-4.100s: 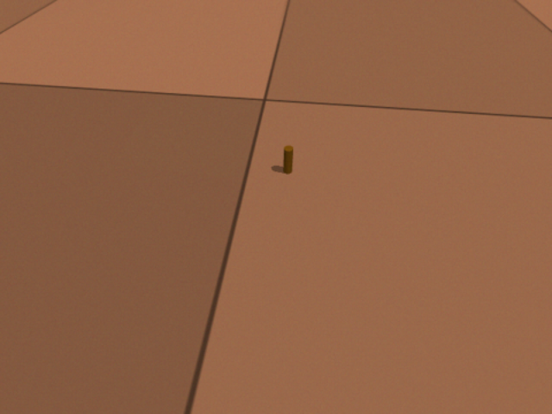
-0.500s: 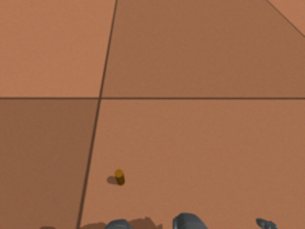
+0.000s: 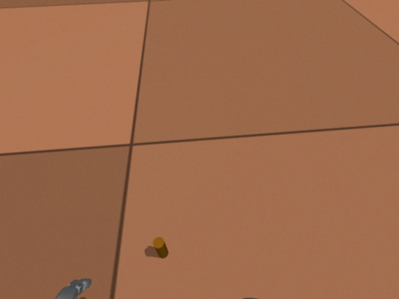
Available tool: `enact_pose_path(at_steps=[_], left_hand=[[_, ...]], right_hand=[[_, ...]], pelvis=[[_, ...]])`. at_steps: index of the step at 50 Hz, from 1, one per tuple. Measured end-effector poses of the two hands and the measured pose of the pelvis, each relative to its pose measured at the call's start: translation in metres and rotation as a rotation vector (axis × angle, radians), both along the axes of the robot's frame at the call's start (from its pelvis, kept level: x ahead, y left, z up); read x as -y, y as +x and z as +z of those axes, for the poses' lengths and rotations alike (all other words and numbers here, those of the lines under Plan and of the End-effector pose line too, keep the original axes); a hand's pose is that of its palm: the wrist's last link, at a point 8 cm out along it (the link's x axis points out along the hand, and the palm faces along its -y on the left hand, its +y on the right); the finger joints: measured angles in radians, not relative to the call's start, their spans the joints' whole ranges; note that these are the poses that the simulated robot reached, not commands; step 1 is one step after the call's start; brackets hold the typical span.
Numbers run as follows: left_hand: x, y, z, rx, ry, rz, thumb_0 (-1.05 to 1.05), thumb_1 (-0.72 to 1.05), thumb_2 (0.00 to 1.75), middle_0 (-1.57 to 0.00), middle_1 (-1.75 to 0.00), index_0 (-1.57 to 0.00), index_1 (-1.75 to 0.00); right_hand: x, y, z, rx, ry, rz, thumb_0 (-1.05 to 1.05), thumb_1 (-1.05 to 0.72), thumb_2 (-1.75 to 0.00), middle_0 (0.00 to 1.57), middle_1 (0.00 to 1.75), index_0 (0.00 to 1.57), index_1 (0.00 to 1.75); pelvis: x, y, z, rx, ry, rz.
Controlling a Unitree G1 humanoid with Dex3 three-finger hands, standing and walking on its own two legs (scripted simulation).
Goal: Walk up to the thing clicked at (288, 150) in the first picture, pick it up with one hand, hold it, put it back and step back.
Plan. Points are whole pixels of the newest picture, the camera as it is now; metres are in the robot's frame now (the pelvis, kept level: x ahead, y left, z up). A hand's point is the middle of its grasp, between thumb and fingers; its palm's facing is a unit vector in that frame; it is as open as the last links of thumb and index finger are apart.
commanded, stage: walk up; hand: left
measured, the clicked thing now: (161, 248) +0.40 +0.21 -0.69
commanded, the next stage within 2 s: stand in 0.78 s
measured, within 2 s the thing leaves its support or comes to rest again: neither
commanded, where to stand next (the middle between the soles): +0.07 +0.00 m, yaw +1 degrees
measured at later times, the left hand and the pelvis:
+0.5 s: hand out of the picture +0.08 +0.25 -0.15, palm faces -0.01 -0.95 -0.33, open 7.4 cm; pelvis +0.01 +0.00 +0.01, yaw +0 degrees
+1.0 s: hand out of the picture +0.11 +0.25 -0.14, palm faces -0.01 -0.94 -0.33, open 7.4 cm; pelvis +0.03 +0.00 +0.01, yaw +0 degrees
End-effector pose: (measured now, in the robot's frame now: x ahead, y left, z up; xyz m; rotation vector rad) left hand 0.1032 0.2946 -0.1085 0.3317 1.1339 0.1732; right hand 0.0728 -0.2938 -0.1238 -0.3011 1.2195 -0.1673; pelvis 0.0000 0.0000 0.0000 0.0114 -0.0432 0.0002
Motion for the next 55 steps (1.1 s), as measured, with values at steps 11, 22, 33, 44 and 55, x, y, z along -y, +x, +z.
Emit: enact_pose_path(at_steps=[11, 22, 33, 44, 55], left_hand=[[0.004, 0.001, 0.002, -0.032, -0.025, 0.019, 0.0, 0.91, 0.9, -0.2, -0.3, -0.21, -0.3], [0.0, -0.026, -0.002, -0.118, -0.02, 0.062, 0.0, 0.91, 0.9, -0.2, -0.3, -0.21, -0.3], [-0.002, -0.027, -0.001, -0.128, -0.017, 0.075, 0.01, 0.91, 0.9, -0.2, -0.3, -0.2, -0.3], [-0.002, -0.008, 0.002, -0.086, -0.014, 0.051, 0.0, 0.91, 0.9, -0.2, -0.3, -0.2, -0.3], [-0.002, 0.003, 0.005, -0.064, -0.007, 0.038, 0.0, 0.91, 0.9, -0.2, -0.3, -0.21, -0.3]], right_hand=[[0.013, 0.001, 0.016, -0.01, -0.039, -0.022, 0.01, -0.91, -0.9, 0.2, 0.3, 0.2, 0.3], [0.008, 0.009, 0.015, -0.022, -0.025, -0.017, 0.01, -0.91, -0.9, 0.2, 0.29, 0.2, 0.3], [-0.002, 0.024, 0.013, -0.009, -0.005, -0.014, 0.01, -0.91, -0.9, 0.2, 0.3, 0.2, 0.3], [-0.004, 0.031, 0.016, 0.01, -0.011, -0.015, 0.01, -0.91, -0.9, 0.2, 0.3, 0.2, 0.3], [-0.002, 0.03, 0.015, -0.003, -0.01, -0.019, 0.01, -0.91, -0.9, 0.2, 0.3, 0.2, 0.3]], pelvis=[[0.001, 0.002, 0.01, -0.001, -0.004, -0.002], [0.002, 0.008, 0.012, -0.008, -0.009, 0.0], [-0.001, 0.015, 0.013, -0.01, -0.011, 0.001], [-0.003, 0.022, 0.013, -0.009, -0.008, 0.005], [-0.001, 0.029, 0.014, -0.013, -0.009, 0.01]])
